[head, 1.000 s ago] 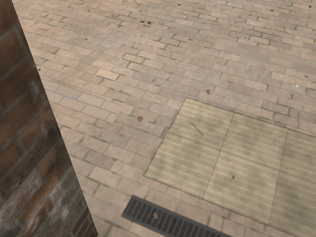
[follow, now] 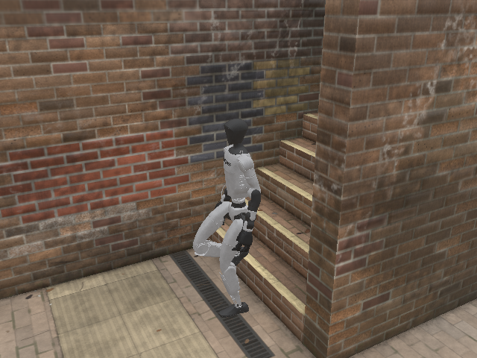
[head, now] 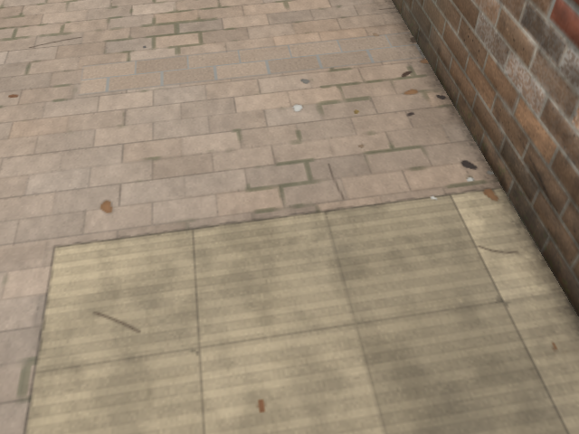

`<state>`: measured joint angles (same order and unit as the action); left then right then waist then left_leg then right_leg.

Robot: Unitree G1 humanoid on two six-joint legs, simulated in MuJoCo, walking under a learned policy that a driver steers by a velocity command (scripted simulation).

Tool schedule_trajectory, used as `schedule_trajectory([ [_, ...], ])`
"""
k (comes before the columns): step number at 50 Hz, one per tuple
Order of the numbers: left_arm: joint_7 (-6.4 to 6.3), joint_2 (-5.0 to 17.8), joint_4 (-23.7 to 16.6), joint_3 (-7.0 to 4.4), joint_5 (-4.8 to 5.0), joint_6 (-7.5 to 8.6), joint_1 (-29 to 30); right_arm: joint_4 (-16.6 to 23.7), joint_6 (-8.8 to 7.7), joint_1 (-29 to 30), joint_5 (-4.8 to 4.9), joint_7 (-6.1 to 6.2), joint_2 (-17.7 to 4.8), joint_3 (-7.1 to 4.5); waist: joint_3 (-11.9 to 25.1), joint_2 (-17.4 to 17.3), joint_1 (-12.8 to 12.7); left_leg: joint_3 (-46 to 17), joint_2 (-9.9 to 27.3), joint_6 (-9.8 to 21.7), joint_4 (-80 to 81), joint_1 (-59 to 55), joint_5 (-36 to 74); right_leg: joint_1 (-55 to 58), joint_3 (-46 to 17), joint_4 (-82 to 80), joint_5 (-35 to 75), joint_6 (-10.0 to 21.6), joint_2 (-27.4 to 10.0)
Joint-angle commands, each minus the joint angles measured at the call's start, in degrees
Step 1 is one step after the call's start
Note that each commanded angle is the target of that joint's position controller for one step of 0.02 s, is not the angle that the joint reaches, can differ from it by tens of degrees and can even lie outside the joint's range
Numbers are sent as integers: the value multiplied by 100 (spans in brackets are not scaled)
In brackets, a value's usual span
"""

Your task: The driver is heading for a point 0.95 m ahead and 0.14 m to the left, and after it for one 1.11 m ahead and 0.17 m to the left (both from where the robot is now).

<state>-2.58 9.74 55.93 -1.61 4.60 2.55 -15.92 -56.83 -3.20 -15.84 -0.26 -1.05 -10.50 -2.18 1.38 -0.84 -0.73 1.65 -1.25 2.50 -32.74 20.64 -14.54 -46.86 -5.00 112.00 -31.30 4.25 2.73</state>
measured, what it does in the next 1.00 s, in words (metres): walks ahead, turning left: right foot, then left foot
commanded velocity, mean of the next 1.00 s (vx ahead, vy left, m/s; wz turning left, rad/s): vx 0.50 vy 0.00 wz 0.25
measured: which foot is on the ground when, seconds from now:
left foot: down 0.00-0.26, up 0.28-0.82, down 0.84-1.00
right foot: up 0.00-0.22, down 0.24-0.86, up 0.88-1.00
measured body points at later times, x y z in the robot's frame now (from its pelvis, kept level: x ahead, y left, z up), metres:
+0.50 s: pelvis +0.26 -0.08 +0.02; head +0.28 -0.10 +0.47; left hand +0.30 +0.17 -0.12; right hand +0.38 -0.35 -0.12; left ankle +0.33 +0.11 -0.64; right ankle +0.26 -0.16 -0.73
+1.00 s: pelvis +0.53 +0.00 +0.01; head +0.57 +0.00 +0.46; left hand +0.56 +0.29 -0.11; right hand +0.71 -0.21 -0.12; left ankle +0.54 +0.06 -0.73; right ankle +0.52 -0.17 -0.63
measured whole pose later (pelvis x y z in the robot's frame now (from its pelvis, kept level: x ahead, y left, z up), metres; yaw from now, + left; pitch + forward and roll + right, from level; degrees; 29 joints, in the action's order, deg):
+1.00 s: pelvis +0.53 +0.00 +0.01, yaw +19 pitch +3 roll +1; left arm -0.3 13.4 50.6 -4.6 0.7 8.0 -9.0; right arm -47.2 -3.0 -11.6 1.1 -1.0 -13.3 -4.8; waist -2.2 -0.3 0.4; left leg -1.6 -7.8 6.5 -23.9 17.3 -9.1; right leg -29.2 -3.4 68.7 -20.6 -0.1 -4.2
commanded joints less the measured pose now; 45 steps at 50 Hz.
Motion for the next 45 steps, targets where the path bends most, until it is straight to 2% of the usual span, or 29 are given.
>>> schedule_trajectory([
  [1,-79,262,-973,-50,-115,-23,882,347,-162,489,-124,163,-237,133,-850,502,-355,-2233,2041,1009,1700,669,224,-1229,-537,-2830,1812,-249,-878],
  [2,-67,243,-978,-110,-338,50,637,447,-140,762,-112,232,-464,67,-698,24,-507,-1333,1338,835,1817,1411,672,36,-138,-4300,2503,-393,-821],
  [3,-7,223,-979,-127,-507,108,757,406,-193,569,-78,303,-613,27,-347,-261,-376,-826,1079,758,1858,1805,1329,1304,89,-5245,3473,-490,-759],
  [4,57,216,-1066,-140,-464,122,922,338,-206,409,52,346,-817,-21,-32,-507,-313,-594,981,788,1937,1802,1569,2102,269,-5805,4063,-616,-604],
  [5,96,191,-1167,-121,-359,107,1227,235,-212,197,206,384,-987,-88,60,-607,-220,-659,1086,852,2037,1418,1512,2300,322,-6195,4131,-689,-550],
  [7,156,184,-1306,-76,-270,24,1617,152,-179,-83,337,429,-999,-176,-161,-424,-21,-905,1325,866,1903,142,1505,1733,273,-7090,3540,-620,-574],
  [10,289,401,-1470,-143,-267,59,2082,7,-83,-623,307,363,-936,-264,-374,-180,217,-1182,1641,763,1525,-841,1195,1546,501,-7863,2756,-316,-490],
  [11,284,495,-1392,-192,-301,68,1825,-9,-42,-762,289,317,-956,-301,-306,-301,162,-1127,1558,691,1327,-1008,1271,1870,625,-8042,2354,-207,-387],
  [12,264,747,-1221,-321,-325,77,1271,3,-34,-762,240,274,-898,-285,-36,-259,-84,-897,1292,565,691,-971,1997,2676,709,-8124,2372,-63,-263],
  [13,243,1141,-894,-478,-356,87,114,127,-49,-639,145,233,-791,-261,683,75,-549,-350,847,344,-961,-174,2187,4328,95,-7842,3175,236,-695],
  [14,309,1773,-599,-629,-380,111,-912,305,-206,-961,158,134,-154,-55,1563,1711,-615,69,1,-56,-3580,2179,-196,6578,-2433,-8596,2242,1218,-2140],
  [15,344,1486,-525,-555,-373,142,-1402,277,-337,-835,217,63,-470,-141,2022,1589,-765,-932,-103,53,-4524,3010,-1551,6939,-3946,-9320,1218,1412,-2462],
  [16,330,1216,-615,-469,-423,180,-770,346,-341,-370,320,117,-724,-251,1137,1112,-684,-1057,65,175,-4840,3647,-1176,6401,-3149,-9296,1384,1157,-2415],
  [17,318,1062,-782,-403,-463,203,-101,489,-269,23,268,221,-726,-263,720,630,-428,-889,354,225,-4539,3445,-532,5459,-2301,-9354,2045,956,-2208],
  [18,347,839,-842,-346,-496,232,429,524,-193,118,169,283,-731,-319,499,452,-153,-882,515,202,-4098,2969,-115,4610,-1735,-9509,2584,814,-1988],
  [19,350,643,-816,-303,-523,264,697,517,-112,47,146,311,-710,-375,450,524,98,-934,682,185,-3764,2475,69,4066,-1313,-9646,2772,643,-1790],
  [20,351,551,-777,-292,-530,270,733,495,-36,-36,199,309,-670,-393,423,605,197,-940,682,183,-3581,2209,174,3793,-1027,-9788,2723,566,-1677],
  [21,325,557,-691,-297,-520,290,603,484,-4,-12,229,296,-591,-403,371,557,201,-961,625,185,-3479,2202,384,3718,-856,-9915,2824,515,-1646],
  [24,182,801,-425,-371,-500,359,221,634,11,433,189,257,-521,-420,194,427,131,-1196,513,162,-2769,2643,1140,3976,-337,-10085,3540,366,-1678],
  [30,56,791,-94,-333,-478,392,-64,1013,-8,1388,154,96,-473,-390,-86,448,-17,-853,319,144,-1197,2241,2506,3989,681,-10213,3947,134,-1498],
  [33,30,850,85,-350,-454,340,-394,1209,36,1860,151,17,-381,-316,-349,428,-214,-618,313,164,-807,2382,2420,4537,910,-10154,4197,106,-1618],
  [36,2,957,228,-406,-442,242,-675,1454,48,2283,173,-90,-339,-256,-560,434,-352,-302,307,240,-568,2742,1684,5357,1059,-9854,4910,135,-1881],
  [39,11,1191,114,-472,-396,196,-471,1614,23,2206,150,-259,-417,-285,-351,678,-129,437,-54,469,-359,1737,619,5384,1404,-9013,7128,131,-1866],
  [40,0,1314,66,-505,-366,177,-428,1602,33,1923,145,-278,-532,-335,-132,858,45,621,-261,554,-379,1163,301,5347,1466,-8507,8088,120,-1865],
  [41,0,1429,5,-529,-335,167,-289,1446,43,1213,162,-283,-738,-435,196,929,437,649,-429,706,-54,220,399,5157,1517,-7637,8538,75,-1803],
  [42,5,1461,-111,-540,-303,202,-66,1185,50,173,156,-221,-1129,-613,679,767,986,178,-320,981,469,-1499,1060,4229,1570,-6278,7762,-120,-1591],
  [43,88,1008,-300,-417,-537,318,-251,1027,77,-440,163,-100,-1682,-739,1338,-537,870,-1879,991,1614,153,-3650,1991,2064,1472,-4191,3047,-364,-946],
  [44,276,660,-568,-241,-419,597,-415,1146,41,-567,93,-80,-1809,-669,2128,-1249,570,-4803,2084,2610,1206,-4872,957,348,314,-2796,-295,-422,29],
  [45,364,1147,-686,-392,-221,795,366,1140,54,-671,22,-5,-1355,-562,1665,-644,866,-4154,1789,2218,1466,-4629,766,-338,-210,-2747,138,-272,-311],
])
